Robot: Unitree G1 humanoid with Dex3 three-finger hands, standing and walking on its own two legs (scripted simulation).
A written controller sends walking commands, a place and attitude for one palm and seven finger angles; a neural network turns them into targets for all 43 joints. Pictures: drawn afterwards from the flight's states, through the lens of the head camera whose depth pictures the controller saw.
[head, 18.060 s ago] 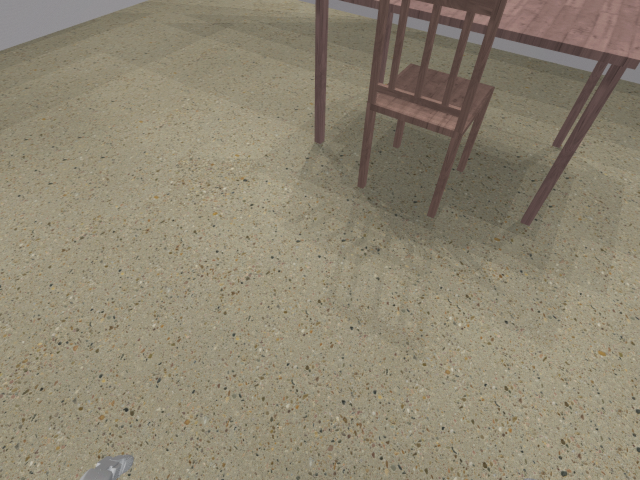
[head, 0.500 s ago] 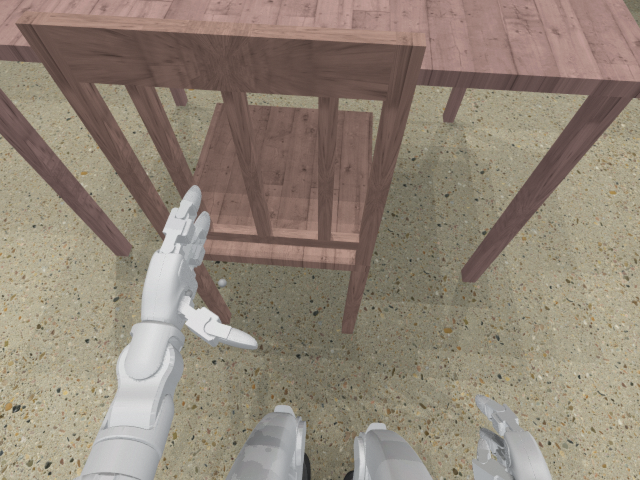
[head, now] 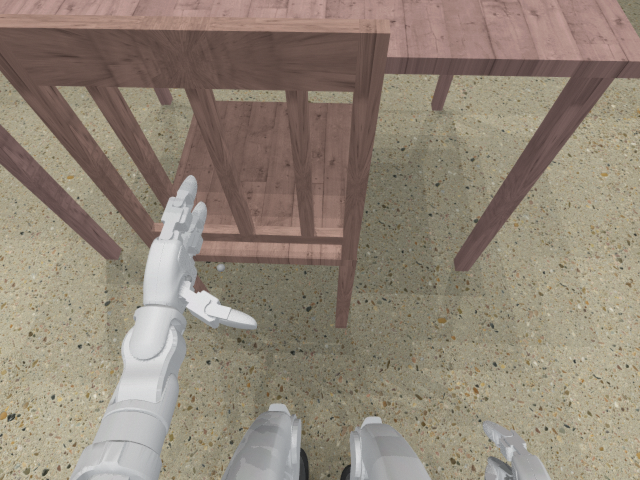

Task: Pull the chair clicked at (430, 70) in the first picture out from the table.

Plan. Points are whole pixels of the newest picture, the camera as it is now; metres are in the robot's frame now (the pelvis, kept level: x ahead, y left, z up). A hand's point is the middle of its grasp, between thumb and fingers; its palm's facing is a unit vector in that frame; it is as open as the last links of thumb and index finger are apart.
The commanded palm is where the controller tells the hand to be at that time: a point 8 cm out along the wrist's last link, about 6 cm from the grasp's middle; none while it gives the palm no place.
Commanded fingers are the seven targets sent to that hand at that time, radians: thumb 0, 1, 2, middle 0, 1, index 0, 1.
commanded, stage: aim the fingers beside a spindle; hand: left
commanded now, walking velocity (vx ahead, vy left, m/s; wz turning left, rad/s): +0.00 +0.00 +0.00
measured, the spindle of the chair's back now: (227, 174) +0.51 +0.15 +0.03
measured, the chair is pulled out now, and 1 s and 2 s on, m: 0.00 0.00 0.00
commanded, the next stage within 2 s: none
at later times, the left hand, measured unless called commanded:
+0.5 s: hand (224, 272) +0.36 +0.13 +0.01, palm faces -0.02 -1.00 -0.03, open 16.9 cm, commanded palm +0.34 +0.19 +0.02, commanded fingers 0.00 -0.50 0.30 -0.06 -0.08 -0.06 -0.08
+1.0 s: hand (217, 267) +0.37 +0.14 +0.02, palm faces +0.00 -1.00 -0.07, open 16.9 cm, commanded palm +0.34 +0.19 +0.02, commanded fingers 0.00 -0.50 0.30 -0.06 -0.08 -0.06 -0.08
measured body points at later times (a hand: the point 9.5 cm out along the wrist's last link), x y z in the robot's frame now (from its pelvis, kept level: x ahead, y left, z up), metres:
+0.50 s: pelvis -0.01 +0.01 -0.01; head +0.11 +0.01 +0.43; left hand +0.36 +0.19 +0.02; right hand +0.14 -0.24 -0.12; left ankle +0.05 +0.09 -0.62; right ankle +0.01 -0.07 -0.62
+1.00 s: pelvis -0.01 +0.01 -0.01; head +0.10 +0.01 +0.43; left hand +0.36 +0.19 +0.03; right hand +0.14 -0.24 -0.12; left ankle +0.05 +0.09 -0.62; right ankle +0.01 -0.07 -0.62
